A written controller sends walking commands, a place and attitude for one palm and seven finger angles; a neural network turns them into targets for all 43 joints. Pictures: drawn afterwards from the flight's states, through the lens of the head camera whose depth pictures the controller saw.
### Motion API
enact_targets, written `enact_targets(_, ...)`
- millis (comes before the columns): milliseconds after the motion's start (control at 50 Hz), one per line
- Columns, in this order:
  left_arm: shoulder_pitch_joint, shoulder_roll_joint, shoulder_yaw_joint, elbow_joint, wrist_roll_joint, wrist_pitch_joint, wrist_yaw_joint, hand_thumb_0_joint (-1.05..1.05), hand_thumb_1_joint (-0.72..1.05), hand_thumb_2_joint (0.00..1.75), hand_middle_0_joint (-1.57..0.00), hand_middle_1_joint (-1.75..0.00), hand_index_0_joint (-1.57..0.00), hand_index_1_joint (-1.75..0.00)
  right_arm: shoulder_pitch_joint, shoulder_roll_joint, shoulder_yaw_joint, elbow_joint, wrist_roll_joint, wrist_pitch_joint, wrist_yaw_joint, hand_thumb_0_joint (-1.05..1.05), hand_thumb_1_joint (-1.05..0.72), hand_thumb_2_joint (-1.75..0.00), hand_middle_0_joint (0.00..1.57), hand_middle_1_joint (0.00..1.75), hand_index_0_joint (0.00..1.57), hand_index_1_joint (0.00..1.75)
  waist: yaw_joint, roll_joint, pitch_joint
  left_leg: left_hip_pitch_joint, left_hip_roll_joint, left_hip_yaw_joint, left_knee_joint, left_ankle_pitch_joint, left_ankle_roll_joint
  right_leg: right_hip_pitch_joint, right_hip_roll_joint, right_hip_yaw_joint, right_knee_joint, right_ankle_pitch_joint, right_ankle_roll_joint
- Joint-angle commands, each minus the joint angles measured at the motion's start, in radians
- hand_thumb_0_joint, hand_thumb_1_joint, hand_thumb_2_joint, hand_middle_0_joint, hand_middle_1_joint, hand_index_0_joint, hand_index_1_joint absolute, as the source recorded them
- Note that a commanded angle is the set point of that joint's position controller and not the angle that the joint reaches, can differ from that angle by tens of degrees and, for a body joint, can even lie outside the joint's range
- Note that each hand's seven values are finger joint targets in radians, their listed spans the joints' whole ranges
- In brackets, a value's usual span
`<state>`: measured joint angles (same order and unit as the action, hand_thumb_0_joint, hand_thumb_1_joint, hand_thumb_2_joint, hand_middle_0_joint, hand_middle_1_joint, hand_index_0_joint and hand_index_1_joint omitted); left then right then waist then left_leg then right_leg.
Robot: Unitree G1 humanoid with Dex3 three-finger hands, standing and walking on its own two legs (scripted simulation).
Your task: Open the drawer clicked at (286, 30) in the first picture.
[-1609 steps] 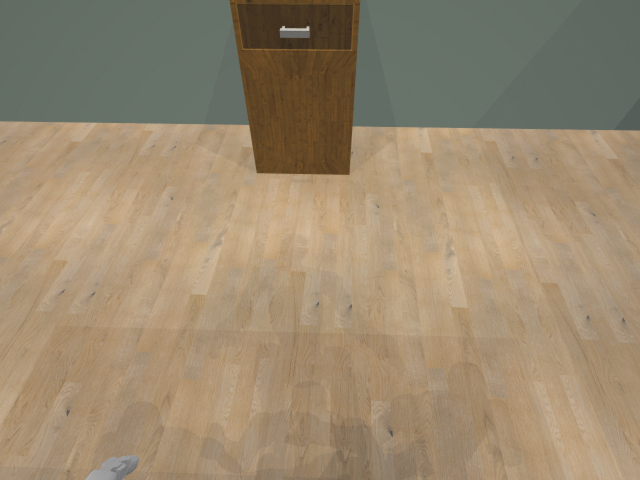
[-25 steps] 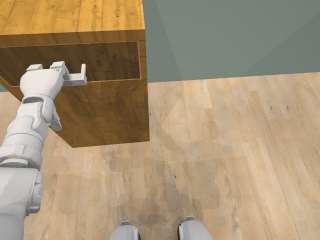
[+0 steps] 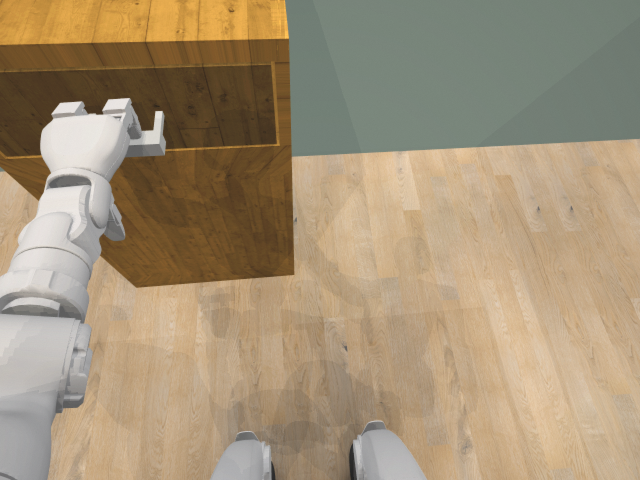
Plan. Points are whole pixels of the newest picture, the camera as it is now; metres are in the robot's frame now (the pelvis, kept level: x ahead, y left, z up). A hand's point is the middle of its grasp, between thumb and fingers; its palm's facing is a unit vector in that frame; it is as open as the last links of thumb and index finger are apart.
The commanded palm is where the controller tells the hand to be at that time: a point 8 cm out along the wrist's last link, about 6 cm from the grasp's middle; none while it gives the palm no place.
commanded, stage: lower the fingers behind the handle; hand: left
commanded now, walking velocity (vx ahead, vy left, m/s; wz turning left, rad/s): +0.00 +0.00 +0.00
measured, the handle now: (124, 132) +0.59 +0.26 +0.00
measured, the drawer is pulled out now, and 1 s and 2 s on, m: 0.00 0.00 0.00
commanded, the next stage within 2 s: lift the hand off the handle in 0.68 s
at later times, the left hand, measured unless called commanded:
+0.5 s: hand (109, 176) +0.50 +0.25 +0.02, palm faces -0.04 +0.02 -1.00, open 14.1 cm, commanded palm +0.48 +0.24 +0.03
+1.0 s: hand (108, 171) +0.50 +0.25 +0.02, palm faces -0.04 +0.02 -1.00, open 13.7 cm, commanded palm +0.50 +0.24 +0.03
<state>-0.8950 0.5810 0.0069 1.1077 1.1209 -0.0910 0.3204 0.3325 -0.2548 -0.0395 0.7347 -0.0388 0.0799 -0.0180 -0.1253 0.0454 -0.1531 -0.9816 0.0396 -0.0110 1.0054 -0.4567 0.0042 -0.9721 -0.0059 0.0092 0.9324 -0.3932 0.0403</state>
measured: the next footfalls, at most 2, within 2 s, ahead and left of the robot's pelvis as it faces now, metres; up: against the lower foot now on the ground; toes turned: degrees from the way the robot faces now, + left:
none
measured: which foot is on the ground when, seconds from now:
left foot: down 0.00-1.00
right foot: down 0.00-1.00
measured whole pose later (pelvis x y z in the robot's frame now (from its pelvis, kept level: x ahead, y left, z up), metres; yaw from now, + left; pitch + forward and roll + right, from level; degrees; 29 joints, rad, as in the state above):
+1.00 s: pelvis -0.03 +0.00 -0.03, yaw +0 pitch +27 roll -3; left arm -1.03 0.66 -0.01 1.14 1.11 -0.10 0.27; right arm 0.35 -0.27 -0.01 0.70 -0.02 0.05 -0.04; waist -0.16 0.05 -0.14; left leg -1.15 0.03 -0.03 1.14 -0.46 0.00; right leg -1.14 -0.01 0.00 1.07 -0.40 0.04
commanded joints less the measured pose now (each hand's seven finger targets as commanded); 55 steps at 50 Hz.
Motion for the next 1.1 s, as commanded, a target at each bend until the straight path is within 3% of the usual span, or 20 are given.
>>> enact_targets(0, -0.318, 0.207, 0.024, -0.087, 0.004, 0.015, -0.004, 0.0, -0.5, 0.3, -0.3, -1.2, -0.3, -1.2, 0.184, -0.183, -0.063, -0.034, 0.006, -0.008, -0.016, 0.0, -0.9, -0.9, 0.2, 0.3, 0.2, 0.3, -0.033, 0.018, -0.398, 0.287, -0.037, 0.01, -0.084, 0.362, 0.029, 0.185, 0.064, -0.06, -0.075, 0.26, -0.064)
enact_targets(60, -0.336, 0.182, -0.011, -0.059, 0.005, 0.012, -0.012, 0.0, -0.5, 0.3, -0.3, -1.2, -0.3, -1.2, 0.18, -0.18, -0.058, -0.044, 0.007, -0.016, -0.021, 0.0, -0.9, -0.9, 0.2, 0.3, 0.2, 0.3, -0.055, 0.008, -0.355, 0.231, -0.041, 0.014, -0.073, 0.29, 0.035, 0.151, 0.061, -0.058, -0.073, 0.216, -0.058)
enact_targets(100, -0.319, 0.23, 0.028, -0.055, 0.003, 0.01, -0.02, 0.0, -0.5, 0.3, -0.3, -1.2, -0.3, -1.2, 0.184, -0.187, -0.056, -0.043, 0.009, -0.012, -0.021, 0.0, -0.9, -0.9, 0.2, 0.3, 0.2, 0.3, -0.038, 0.0, -0.367, 0.217, -0.041, 0.012, -0.067, 0.291, 0.035, 0.158, 0.061, -0.055, -0.059, 0.218, -0.063)
enact_targets(260, -0.291, 0.169, -0.018, -0.052, 0.007, 0.005, -0.029, 0.0, -0.5, 0.3, -0.3, -1.2, -0.3, -1.2, 0.186, -0.18, -0.057, -0.058, 0.009, -0.022, -0.022, 0.0, -0.9, -0.9, 0.2, 0.3, 0.2, 0.3, -0.046, 0.007, -0.381, 0.182, -0.041, 0.013, -0.031, 0.262, 0.035, 0.113, 0.059, -0.06, -0.029, 0.195, -0.06)
enact_targets(320, -0.297, 0.179, -0.012, -0.062, 0.003, 0.012, -0.029, 0.0, -0.5, 0.3, -0.3, -1.2, -0.3, -1.2, 0.188, -0.18, -0.057, -0.061, 0.011, -0.023, -0.023, 0.0, -0.9, -0.9, 0.2, 0.3, 0.2, 0.3, -0.044, 0.013, -0.398, 0.184, -0.042, 0.012, -0.031, 0.237, 0.036, 0.113, 0.059, -0.059, -0.03, 0.171, -0.059)
enact_targets(340, -0.307, 0.222, 0.016, -0.062, 0.0, 0.019, -0.03, 0.0, -0.5, 0.3, -0.3, -1.2, -0.3, -1.2, 0.187, -0.186, -0.054, -0.057, 0.017, -0.022, -0.022, 0.0, -0.9, -0.9, 0.2, 0.3, 0.2, 0.3, -0.041, 0.005, -0.382, 0.167, -0.039, 0.01, -0.034, 0.215, 0.036, 0.109, 0.059, -0.056, -0.029, 0.156, -0.06)
enact_targets(360, -0.326, 0.195, -0.017, -0.049, 0.003, 0.022, -0.032, 0.0, -0.5, 0.3, -0.3, -1.2, -0.3, -1.2, 0.184, -0.182, -0.051, -0.063, 0.016, -0.026, -0.025, 0.0, -0.9, -0.9, 0.2, 0.3, 0.2, 0.3, -0.053, 0.01, -0.359, 0.153, -0.044, 0.01, -0.036, 0.193, 0.037, 0.1, 0.058, -0.059, -0.034, 0.136, -0.057)
enact_targets(420, -0.375, 0.218, -0.012, -0.042, 0.003, 0.026, -0.034, 0.0, -0.5, 0.3, -0.3, -1.2, -0.3, -1.2, 0.19, -0.187, -0.048, -0.058, 0.017, -0.03, -0.03, 0.0, -0.9, -0.9, 0.2, 0.3, 0.2, 0.3, -0.071, 0.0, -0.355, 0.144, -0.042, 0.003, -0.034, 0.168, 0.04, 0.082, 0.056, -0.058, -0.034, 0.109, -0.055)
enact_targets(480, -0.367, 0.265, 0.017, -0.03, -0.002, 0.031, -0.044, 0.0, -0.5, 0.3, -0.3, -1.2, -0.3, -1.2, 0.188, -0.192, -0.042, -0.061, 0.022, -0.031, -0.032, 0.0, -0.9, -0.9, 0.2, 0.3, 0.2, 0.3, -0.059, 0.002, -0.365, 0.126, -0.044, 0.003, -0.032, 0.143, 0.041, 0.084, 0.054, -0.055, -0.028, 0.091, -0.056)
enact_targets(520, -0.387, 0.232, -0.012, -0.023, -0.002, 0.028, -0.049, 0.0, -0.5, 0.3, -0.3, -1.2, -0.3, -1.2, 0.191, -0.188, -0.041, -0.063, 0.02, -0.035, -0.034, 0.0, -0.9, -0.9, 0.2, 0.3, 0.2, 0.3, -0.075, 0.012, -0.36, 0.134, -0.043, 0.0, -0.03, 0.145, 0.041, 0.065, 0.053, -0.059, -0.027, 0.088, -0.054)
enact_targets(540, -0.377, 0.251, 0.005, -0.033, -0.007, 0.025, -0.054, 0.0, -0.5, 0.3, -0.3, -1.2, -0.3, -1.2, 0.193, -0.19, -0.039, -0.065, 0.024, -0.035, -0.031, 0.0, -0.9, -0.9, 0.2, 0.3, 0.2, 0.3, -0.059, 0.018, -0.367, 0.131, -0.044, 0.0, -0.03, 0.148, 0.04, 0.073, 0.055, -0.059, -0.022, 0.091, -0.058)
enact_targets(600, -0.389, 0.275, 0.015, -0.031, -0.007, 0.023, -0.065, 0.0, -0.5, 0.3, -0.3, -1.2, -0.3, -1.2, 0.195, -0.192, -0.036, -0.068, 0.024, -0.032, -0.033, 0.0, -0.9, -0.9, 0.2, 0.3, 0.2, 0.3, -0.063, 0.005, -0.385, 0.125, -0.043, 0.0, -0.025, 0.152, 0.041, 0.083, 0.054, -0.057, -0.017, 0.099, -0.057)
enact_targets(740, -0.356, 0.256, 0.005, -0.037, -0.009, 0.011, -0.074, 0.0, -0.5, 0.3, -0.3, -1.2, -0.3, -1.2, 0.195, -0.189, -0.037, -0.075, 0.028, -0.033, -0.036, 0.0, -0.9, -0.9, 0.2, 0.3, 0.2, 0.3, -0.057, 0.01, -0.376, 0.117, -0.043, 0.003, -0.019, 0.145, 0.04, 0.068, 0.056, -0.057, -0.015, 0.092, -0.056)
enact_targets(760, -0.376, 0.234, -0.013, -0.053, -0.008, 0.007, -0.072, 0.0, -0.5, 0.3, -0.3, -1.2, -0.3, -1.2, 0.193, -0.186, -0.038, -0.077, 0.025, -0.037, -0.036, 0.0, -0.9, -0.9, 0.2, 0.3, 0.2, 0.3, -0.065, 0.029, -0.372, 0.123, -0.042, 0.004, -0.02, 0.14, 0.04, 0.061, 0.055, -0.058, -0.019, 0.085, -0.054)
enact_targets(800, -0.393, 0.278, 0.018, -0.054, -0.008, 0.008, -0.068, 0.0, -0.5, 0.3, -0.3, -1.2, -0.3, -1.2, 0.198, -0.192, -0.038, -0.069, 0.026, -0.034, -0.036, 0.0, -0.9, -0.9, 0.2, 0.3, 0.2, 0.3, -0.065, 0.003, -0.383, 0.124, -0.04, -0.001, -0.02, 0.147, 0.042, 0.069, 0.056, -0.056, -0.015, 0.09, -0.055)
enact_targets(860, -0.425, 0.268, -0.003, -0.028, -0.003, 0.012, -0.067, 0.0, -0.5, 0.3, -0.3, -1.2, -0.3, -1.2, 0.201, -0.193, -0.033, -0.067, 0.027, -0.038, -0.04, 0.0, -0.9, -0.9, 0.2, 0.3, 0.2, 0.3, -0.082, 0.006, -0.347, 0.099, -0.042, -0.004, -0.019, 0.113, 0.042, 0.037, 0.053, -0.059, -0.017, 0.057, -0.052)
enact_targets(900, -0.436, 0.292, 0.019, -0.041, -0.005, 0.011, -0.063, 0.0, -0.5, 0.3, -0.3, -1.2, -0.3, -1.2, 0.203, -0.196, -0.035, -0.064, 0.027, -0.037, -0.039, 0.0, -0.9, -0.9, 0.2, 0.3, 0.2, 0.3, -0.076, 0.011, -0.373, 0.115, -0.04, -0.009, -0.02, 0.127, 0.041, 0.041, 0.054, -0.059, -0.01, 0.065, -0.056)
enact_targets(1020, -0.483, 0.257, -0.017, -0.012, 0.002, 0.018, -0.059, 0.0, -0.5, 0.3, -0.3, -1.2, -0.3, -1.2, 0.214, -0.192, -0.032, -0.064, 0.024, -0.042, -0.039, 0.0, -0.9, -0.9, 0.2, 0.3, 0.2, 0.3, -0.101, 0.035, -0.368, 0.112, -0.041, -0.011, -0.003, 0.137, 0.042, 0.006, 0.054, -0.064, -0.004, 0.065, -0.053)
enact_targets(1060, -0.502, 0.283, -0.01, 0.013, 0.002, 0.026, -0.062, 0.0, -0.5, 0.3, -0.3, -1.2, -0.3, -1.2, 0.213, -0.197, -0.027, -0.066, 0.026, -0.041, -0.038, 0.0, -0.9, -0.9, 0.2, 0.3, 0.2, 0.3, -0.108, 0.028, -0.351, 0.081, -0.043, -0.012, 0.0, 0.109, 0.044, 0.002, 0.052, -0.062, -0.003, 0.049, -0.053)
enact_targets(1080, -0.51, 0.317, 0.015, -0.012, 0.0, 0.026, -0.066, 0.0, -0.5, 0.3, -0.3, -1.2, -0.3, -1.2, 0.215, -0.2, -0.027, -0.066, 0.028, -0.039, -0.038, 0.0, -0.9, -0.9, 0.2, 0.3, 0.2, 0.3, -0.094, 0.037, -0.38, 0.088, -0.043, -0.012, -0.005, 0.106, 0.043, 0.021, 0.053, -0.06, -0.001, 0.048, -0.055)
